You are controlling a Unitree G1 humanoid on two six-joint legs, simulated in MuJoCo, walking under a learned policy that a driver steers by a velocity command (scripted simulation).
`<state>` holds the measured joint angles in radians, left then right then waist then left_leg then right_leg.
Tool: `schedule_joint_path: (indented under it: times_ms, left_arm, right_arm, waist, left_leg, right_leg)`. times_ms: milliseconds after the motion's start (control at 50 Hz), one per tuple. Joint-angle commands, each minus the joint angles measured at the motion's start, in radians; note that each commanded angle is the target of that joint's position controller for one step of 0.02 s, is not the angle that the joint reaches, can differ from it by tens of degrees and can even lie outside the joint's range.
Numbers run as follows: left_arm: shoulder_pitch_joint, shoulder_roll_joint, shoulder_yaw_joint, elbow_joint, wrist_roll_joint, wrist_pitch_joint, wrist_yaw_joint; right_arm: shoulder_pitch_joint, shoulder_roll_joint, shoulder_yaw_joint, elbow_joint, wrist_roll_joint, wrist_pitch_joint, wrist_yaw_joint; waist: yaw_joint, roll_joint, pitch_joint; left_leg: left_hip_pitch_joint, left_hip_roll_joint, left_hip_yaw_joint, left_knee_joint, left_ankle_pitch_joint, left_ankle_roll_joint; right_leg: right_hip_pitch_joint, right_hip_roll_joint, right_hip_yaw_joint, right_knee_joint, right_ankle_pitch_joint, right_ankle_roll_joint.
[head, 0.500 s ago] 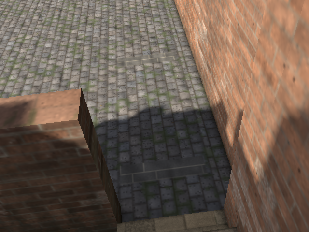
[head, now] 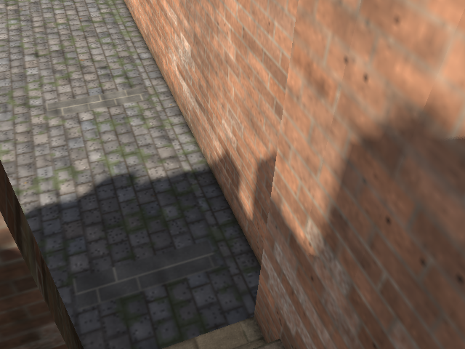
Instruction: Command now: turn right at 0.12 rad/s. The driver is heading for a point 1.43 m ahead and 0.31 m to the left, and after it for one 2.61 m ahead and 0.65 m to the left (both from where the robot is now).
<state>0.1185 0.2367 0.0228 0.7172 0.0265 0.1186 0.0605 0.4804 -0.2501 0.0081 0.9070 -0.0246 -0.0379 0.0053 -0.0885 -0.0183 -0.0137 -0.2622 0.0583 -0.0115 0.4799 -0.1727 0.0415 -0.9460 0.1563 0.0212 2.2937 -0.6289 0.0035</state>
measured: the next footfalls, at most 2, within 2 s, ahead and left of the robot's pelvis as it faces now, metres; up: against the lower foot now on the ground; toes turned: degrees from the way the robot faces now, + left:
right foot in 0.12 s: -0.03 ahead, -0.12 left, +0.21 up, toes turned -1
left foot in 0.54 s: -0.06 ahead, +0.17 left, +0.21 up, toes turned -7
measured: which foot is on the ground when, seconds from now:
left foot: down 0.00-0.14, up 0.16-0.52, down 0.54-1.00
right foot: up 0.00-0.10, down 0.12-1.00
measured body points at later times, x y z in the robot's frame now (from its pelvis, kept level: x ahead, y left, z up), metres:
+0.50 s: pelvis -0.04 -0.01 +0.14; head -0.05 -0.04 +0.59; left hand -0.03 +0.22 +0.00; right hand +0.05 -0.28 -0.01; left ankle -0.04 +0.17 -0.48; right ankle -0.07 -0.12 -0.52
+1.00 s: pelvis -0.07 +0.05 +0.23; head -0.06 +0.07 +0.68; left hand +0.07 +0.31 +0.09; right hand +0.01 -0.18 +0.09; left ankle -0.10 +0.17 -0.52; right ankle -0.07 -0.12 -0.52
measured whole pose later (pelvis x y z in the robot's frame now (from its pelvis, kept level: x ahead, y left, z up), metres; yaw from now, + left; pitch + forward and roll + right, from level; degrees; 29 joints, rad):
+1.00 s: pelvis -0.07 +0.05 +0.23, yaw +1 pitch +0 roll +1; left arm 0.09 0.28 -0.01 0.92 -0.05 0.07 0.05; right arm 0.18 -0.18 0.02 0.97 -0.03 -0.03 0.03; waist -0.04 -0.05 0.00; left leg -0.07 -0.04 -0.13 0.22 -0.16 0.00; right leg -0.12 -0.10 -0.01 0.23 -0.11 0.08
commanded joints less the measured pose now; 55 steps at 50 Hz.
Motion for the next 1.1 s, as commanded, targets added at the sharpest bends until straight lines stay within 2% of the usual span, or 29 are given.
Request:
schedule_joint_path:
  times_ms: [20,40,80,100,120,140,160,180,200,220,260,300,320,360,400,460,480,500,520,560,580,600,620,660,760,880,940,980,1100]
  left_arm:
    - [-0.048,0.041,-0.008,-0.115,0.008,-0.002,-0.008]
    - [-0.056,0.043,-0.016,-0.117,0.006,-0.013,-0.016]
    - [0.037,0.017,-0.051,-0.128,0.003,-0.028,-0.035]
    - [0.140,0.021,-0.058,-0.100,0.007,-0.036,-0.041]
    - [0.205,0.003,-0.074,-0.089,0.014,-0.043,-0.046]
    - [0.294,0.057,-0.068,-0.031,0.022,-0.057,-0.040]
    - [0.481,0.195,-0.034,0.026,0.012,-0.066,0.006]
    - [0.586,0.143,-0.039,0.084,0.026,-0.092,0.052]
    - [0.432,0.134,-0.043,0.076,0.055,-0.098,0.087]
    - [0.284,0.092,-0.052,0.082,0.062,-0.108,0.096]
    - [0.082,0.017,-0.066,0.048,0.013,-0.130,0.057]
    - [0.050,-0.037,-0.085,0.055,-0.018,-0.144,0.034]
    - [0.063,-0.042,-0.089,0.063,-0.038,-0.157,0.023]
    - [0.162,0.022,-0.067,0.135,-0.031,-0.180,0.013]
    - [0.190,0.022,-0.057,0.136,-0.037,-0.184,-0.003]
    - [0.256,0.057,-0.036,0.157,-0.028,-0.183,-0.007]
    - [0.253,0.069,-0.031,0.164,-0.019,-0.188,-0.003]
    - [0.301,0.067,-0.026,0.183,-0.014,-0.189,-0.002]
    - [0.264,0.072,-0.032,0.161,-0.017,-0.178,0.002]
    - [0.172,0.084,-0.031,0.163,-0.027,-0.166,0.003]
    - [0.169,0.070,-0.040,0.157,-0.038,-0.152,0.001]
    - [0.207,0.092,-0.029,0.166,-0.027,-0.131,-0.005]
    - [0.193,0.115,-0.015,0.178,-0.031,-0.114,-0.004]
    - [0.142,0.116,-0.012,0.160,-0.044,-0.078,-0.007]
    - [0.069,0.083,-0.022,0.180,-0.074,-0.061,-0.013]
    - [0.013,0.108,-0.023,0.164,-0.064,-0.064,-0.007]
    - [-0.027,0.128,-0.018,0.160,-0.085,-0.054,-0.008]
    - [-0.022,0.121,-0.021,0.164,-0.078,-0.047,-0.010]
    - [0.034,0.120,-0.008,0.190,-0.047,-0.062,-0.017]
  right_arm:
    - [-0.072,-0.173,-0.031,-0.086,-0.002,-0.001,-0.020]
    - [-0.075,-0.191,-0.034,-0.086,-0.003,0.003,-0.030]
    - [-0.173,-0.237,-0.054,-0.108,0.015,0.027,-0.028]
    - [-0.208,-0.247,-0.065,-0.111,0.036,0.037,-0.025]
    - [-0.121,-0.245,-0.088,-0.070,0.068,0.060,-0.032]
    - [-0.049,-0.187,-0.094,-0.062,0.049,0.077,-0.036]
    - [-0.145,-0.172,-0.101,-0.152,0.023,0.068,-0.012]
    - [-0.196,-0.205,-0.120,-0.117,0.003,0.050,0.002]
    - [-0.189,-0.164,-0.112,-0.127,0.056,0.034,0.022]
    - [-0.195,-0.146,-0.102,-0.103,0.071,0.039,0.022]
    - [-0.225,-0.094,-0.091,-0.056,0.033,0.091,0.009]
    - [-0.241,-0.071,-0.087,-0.042,0.022,0.153,-0.010]
    - [-0.242,-0.068,-0.084,-0.044,0.012,0.159,-0.005]
    - [-0.184,-0.067,-0.083,-0.019,-0.013,0.163,-0.002]
    - [-0.231,-0.090,-0.091,-0.032,-0.020,0.162,-0.011]
    - [-0.317,-0.122,-0.101,-0.048,-0.029,0.153,-0.023]
    - [-0.345,-0.129,-0.103,-0.060,-0.028,0.138,-0.032]
    - [-0.357,-0.139,-0.106,-0.052,-0.032,0.128,-0.035]
    - [-0.299,-0.061,-0.082,-0.055,-0.018,0.122,-0.022]
    - [-0.197,-0.019,-0.053,-0.006,-0.021,0.092,-0.008]
    - [-0.171,0.055,-0.009,0.019,-0.023,0.075,-0.004]
    - [-0.207,0.035,-0.003,0.024,-0.014,0.056,-0.006]
    - [-0.211,0.006,-0.003,0.029,-0.017,0.043,-0.006]
    - [-0.240,-0.060,-0.012,0.034,-0.008,0.018,-0.010]
    - [-0.245,-0.022,-0.020,0.020,0.016,0.004,-0.002]
    - [-0.274,-0.009,-0.013,0.001,0.002,0.004,0.007]
    - [-0.272,-0.031,-0.008,0.022,-0.010,-0.004,0.021]
    - [-0.299,-0.058,-0.013,0.030,-0.006,-0.006,0.026]
    - [-0.346,-0.051,-0.013,0.026,-0.012,-0.018,0.037]
  waist:
    - [0.050,0.171,-0.008]
    - [0.042,0.156,-0.015]
    - [0.096,0.268,-0.038]
    - [0.140,0.326,-0.016]
    - [0.135,0.337,0.036]
    - [0.148,-0.001,0.176]
    - [0.253,-0.395,0.229]
    - [0.320,-0.221,0.245]
    - [0.225,-0.230,0.195]
    - [0.138,-0.180,0.153]
    - [0.037,-0.089,0.031]
    - [0.000,-0.002,0.066]
    - [-0.006,-0.009,0.091]
    - [-0.008,-0.106,0.025]
    - [0.006,-0.068,0.012]
    - [0.076,-0.099,0.042]
    - [0.097,-0.209,0.031]
    - [0.138,-0.184,0.026]
    - [0.069,-0.183,0.003]
    - [0.036,-0.180,-0.001]
    - [0.033,-0.025,-0.035]
    - [0.073,0.044,0.034]
    - [0.074,0.032,0.079]
    - [0.098,0.090,0.092]
    - [0.095,0.055,0.001]
    - [0.079,-0.012,-0.060]
    - [0.061,0.040,-0.064]
    - [0.066,0.097,-0.050]
    - [0.102,0.078,0.008]
  left_leg:
    - [0.063,0.213,-0.187,-0.190,0.223,0.241]
    - [0.039,0.206,-0.154,-0.235,0.191,0.213]
    - [-0.162,0.177,-0.048,-0.362,0.152,0.143]
    - [-0.320,0.170,-0.021,-0.396,0.123,0.111]
    - [-0.285,0.196,-0.121,-0.380,-0.034,0.064]
    - [-0.233,0.149,-0.121,-0.176,-0.177,0.004]
    - [-0.619,-0.035,-0.189,0.056,-0.594,-0.076]
    - [-0.681,-0.089,-0.611,0.096,-0.536,-0.068]
    - [-0.638,-0.100,-0.611,0.128,-0.414,-0.071]
    - [-0.506,-0.093,-0.526,0.202,-0.242,-0.073]
    - [-0.163,-0.150,-0.334,0.514,0.043,-0.074]
    - [-0.166,-0.171,-0.290,0.694,0.108,-0.096]
    - [-0.177,-0.173,-0.283,0.714,0.115,-0.101]
    - [-0.182,-0.204,-0.237,0.786,0.124,-0.127]
    - [-0.188,-0.227,-0.200,0.921,0.128,-0.152]
    - [-0.285,-0.192,-0.202,0.866,0.044,-0.150]
    - [-0.345,-0.144,-0.210,0.843,-0.100,-0.150]
    - [-0.355,-0.132,-0.232,0.822,-0.107,-0.150]
    - [-0.206,-0.138,-0.097,0.731,-0.267,-0.135]
    - [0.020,-0.098,-0.026,0.482,-0.233,-0.116]
    - [0.192,-0.072,-0.042,0.257,0.103,-0.096]
    - [0.172,-0.045,-0.110,0.137,0.337,-0.085]
    - [0.144,-0.029,-0.153,0.056,0.471,-0.073]
    - [0.058,0.034,-0.260,-0.082,0.647,-0.053]
    - [0.188,-0.016,-0.193,-0.226,0.517,-0.044]
    - [0.249,0.002,-0.175,-0.204,0.495,-0.024]
    - [0.281,0.032,-0.202,-0.229,0.475,-0.024]
    - [0.218,0.052,-0.253,-0.293,0.298,-0.014]
    - [0.124,0.018,-0.220,-0.350,0.043,0.012]
  right_leg:
    - [-0.020,-0.048,-0.024,-0.082,-0.017,0.009]
    - [0.080,-0.075,-0.057,-0.233,-0.049,-0.008]
    - [0.483,-0.098,-0.115,-0.511,-0.149,-0.083]
    - [0.718,-0.086,-0.103,-0.629,-0.222,-0.123]
    - [0.719,-0.074,0.041,-0.907,-0.526,-0.177]
    - [0.590,-0.142,0.229,-1.274,-0.371,-0.184]
    - [0.629,-0.406,0.840,-1.602,-0.035,-0.264]
    - [0.631,-0.399,1.015,-1.683,0.207,-0.289]
    - [0.580,-0.394,0.938,-1.652,0.310,-0.308]
    - [0.461,-0.368,0.805,-1.570,0.381,-0.309]
    - [0.165,-0.319,0.588,-1.532,0.062,-0.309]
    - [0.094,-0.307,0.513,-1.602,-0.180,-0.288]
    - [0.102,-0.308,0.495,-1.590,-0.117,-0.281]
    - [0.223,-0.325,0.403,-1.524,0.199,-0.295]
    - [0.216,-0.338,0.326,-1.540,0.339,-0.273]
    - [0.389,-0.335,0.275,-1.527,0.477,-0.239]
    - [0.507,-0.361,0.303,-1.538,0.603,-0.236]
    - [0.552,-0.364,0.309,-1.511,0.684,-0.250]
    - [0.492,-0.372,0.248,-1.621,0.860,-0.244]
    - [0.402,-0.305,0.138,-1.586,0.724,-0.181]
    - [0.417,-0.286,0.069,-1.700,0.818,-0.093]
    - [0.477,-0.238,-0.010,-1.679,0.768,-0.023]
    - [0.538,-0.235,-0.001,-1.695,0.715,0.003]
    - [0.702,-0.238,0.000,-1.791,0.544,0.043]
    - [0.914,-0.265,0.002,-2.020,0.657,0.030]
    - [0.854,-0.280,-0.031,-2.049,0.683,0.022]
    - [0.803,-0.282,-0.020,-2.065,0.618,0.023]
    - [0.827,-0.278,-0.017,-2.076,0.570,0.029]
    - [0.871,-0.280,-0.016,-2.109,0.595,0.013]
Keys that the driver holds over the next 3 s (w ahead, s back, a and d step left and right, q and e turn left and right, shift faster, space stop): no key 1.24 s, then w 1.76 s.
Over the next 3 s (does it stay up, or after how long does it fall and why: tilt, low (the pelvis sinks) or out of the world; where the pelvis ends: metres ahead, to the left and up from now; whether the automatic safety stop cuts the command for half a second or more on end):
stays up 0.41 0.06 -0.29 its command is cut before an obstacle after 2.1 s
